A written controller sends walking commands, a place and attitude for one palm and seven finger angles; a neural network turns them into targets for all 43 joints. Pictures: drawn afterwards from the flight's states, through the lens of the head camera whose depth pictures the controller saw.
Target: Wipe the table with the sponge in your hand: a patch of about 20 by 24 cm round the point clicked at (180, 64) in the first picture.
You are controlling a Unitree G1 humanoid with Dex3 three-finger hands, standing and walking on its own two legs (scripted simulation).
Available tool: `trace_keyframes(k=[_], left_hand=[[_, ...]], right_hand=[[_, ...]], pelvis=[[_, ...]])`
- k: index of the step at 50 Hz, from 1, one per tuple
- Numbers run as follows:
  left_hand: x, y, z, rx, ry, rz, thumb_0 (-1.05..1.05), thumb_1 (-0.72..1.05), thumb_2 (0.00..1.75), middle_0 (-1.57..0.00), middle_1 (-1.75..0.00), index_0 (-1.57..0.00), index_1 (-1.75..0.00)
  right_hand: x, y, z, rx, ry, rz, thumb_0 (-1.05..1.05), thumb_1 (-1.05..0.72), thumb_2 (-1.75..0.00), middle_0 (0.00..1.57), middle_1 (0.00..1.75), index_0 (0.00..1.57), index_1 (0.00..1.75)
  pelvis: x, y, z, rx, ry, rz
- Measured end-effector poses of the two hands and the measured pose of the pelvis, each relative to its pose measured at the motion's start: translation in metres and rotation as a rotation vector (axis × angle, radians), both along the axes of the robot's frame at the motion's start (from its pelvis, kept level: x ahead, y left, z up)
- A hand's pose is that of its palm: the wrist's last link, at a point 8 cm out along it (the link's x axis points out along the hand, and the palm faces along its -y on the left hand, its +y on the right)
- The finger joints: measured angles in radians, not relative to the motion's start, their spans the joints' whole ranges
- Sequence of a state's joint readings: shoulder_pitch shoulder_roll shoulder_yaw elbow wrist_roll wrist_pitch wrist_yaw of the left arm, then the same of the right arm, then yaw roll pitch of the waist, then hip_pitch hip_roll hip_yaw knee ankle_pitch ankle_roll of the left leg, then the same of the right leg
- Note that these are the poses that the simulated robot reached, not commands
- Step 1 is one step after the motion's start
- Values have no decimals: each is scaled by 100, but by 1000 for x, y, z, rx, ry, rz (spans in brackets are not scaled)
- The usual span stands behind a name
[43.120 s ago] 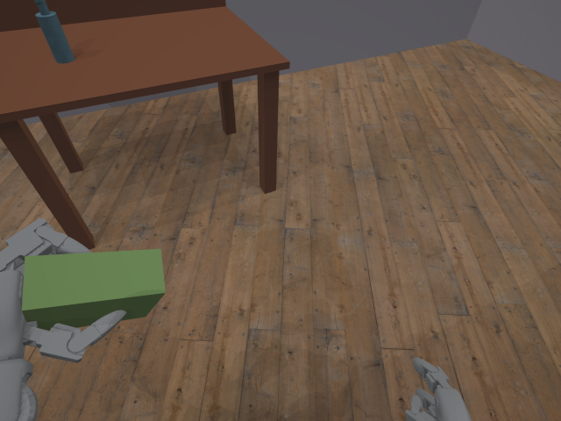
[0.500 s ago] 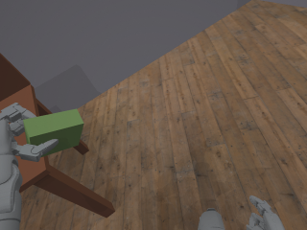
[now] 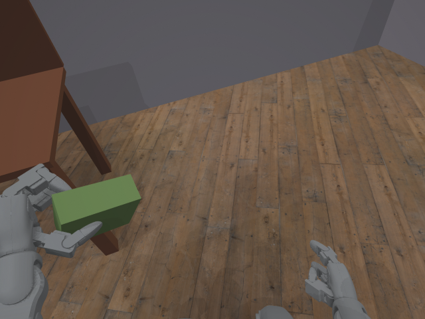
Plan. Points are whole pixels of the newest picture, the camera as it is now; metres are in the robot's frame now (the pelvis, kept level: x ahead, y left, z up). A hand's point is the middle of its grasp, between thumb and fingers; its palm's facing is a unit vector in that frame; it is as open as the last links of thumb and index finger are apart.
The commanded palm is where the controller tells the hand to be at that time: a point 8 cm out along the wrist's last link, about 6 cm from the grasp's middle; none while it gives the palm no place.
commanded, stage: bring the hand home and regain balance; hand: left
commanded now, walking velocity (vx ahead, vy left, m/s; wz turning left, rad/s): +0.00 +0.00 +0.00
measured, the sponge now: (107, 207) +0.26 +0.21 +0.12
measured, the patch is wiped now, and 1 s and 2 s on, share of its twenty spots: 0.95 0.95 0.95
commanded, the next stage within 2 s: come to a stop and stand still in 1.48 s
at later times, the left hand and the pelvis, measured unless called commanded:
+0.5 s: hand (102, 294) +0.12 +0.14 +0.15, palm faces +0.34 -0.84 -0.41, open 9.0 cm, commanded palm +0.07 +0.19 +0.20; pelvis -0.09 -0.08 +0.01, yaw -1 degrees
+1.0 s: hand out of the picture +0.04 +0.13 +0.17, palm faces +0.35 -0.83 -0.44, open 9.0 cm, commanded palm +0.00 +0.18 +0.20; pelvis -0.16 -0.10 +0.01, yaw +1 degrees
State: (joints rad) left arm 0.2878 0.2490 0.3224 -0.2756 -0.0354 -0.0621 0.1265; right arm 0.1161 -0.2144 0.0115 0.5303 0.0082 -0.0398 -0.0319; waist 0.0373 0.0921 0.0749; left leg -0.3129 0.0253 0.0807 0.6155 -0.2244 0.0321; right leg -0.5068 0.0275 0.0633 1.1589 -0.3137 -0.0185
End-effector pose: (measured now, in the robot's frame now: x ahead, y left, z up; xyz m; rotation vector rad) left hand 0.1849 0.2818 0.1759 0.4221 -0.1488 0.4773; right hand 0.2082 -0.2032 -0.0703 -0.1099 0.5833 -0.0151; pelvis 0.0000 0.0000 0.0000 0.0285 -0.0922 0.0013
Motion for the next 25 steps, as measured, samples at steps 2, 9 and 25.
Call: trace_keyframes(k=[2,9,25], left_hand=[[-16,-33,-6,18,12,-83,-1,-48,102,-85,-146,-90,-151],[-56,-79,52,223,-188,-225,-1,-50,102,-86,-145,-92,-150],[-103,-98,-8,57,22,-153,-1,-49,102,-86,-146,-91,-151]], right_hand=[[-17,-7,-5,2,4,15,1,-90,-90,20,30,20,30],[-84,-62,-20,-90,157,2,1,-90,-90,20,30,20,30],[-187,-132,-11,-152,192,-149,1,-90,-90,19,30,20,30]], pelvis=[[-10,-17,-6,11,5,7],[-51,-52,-2,1,5,3],[-92,-82,7,18,4,-21]])
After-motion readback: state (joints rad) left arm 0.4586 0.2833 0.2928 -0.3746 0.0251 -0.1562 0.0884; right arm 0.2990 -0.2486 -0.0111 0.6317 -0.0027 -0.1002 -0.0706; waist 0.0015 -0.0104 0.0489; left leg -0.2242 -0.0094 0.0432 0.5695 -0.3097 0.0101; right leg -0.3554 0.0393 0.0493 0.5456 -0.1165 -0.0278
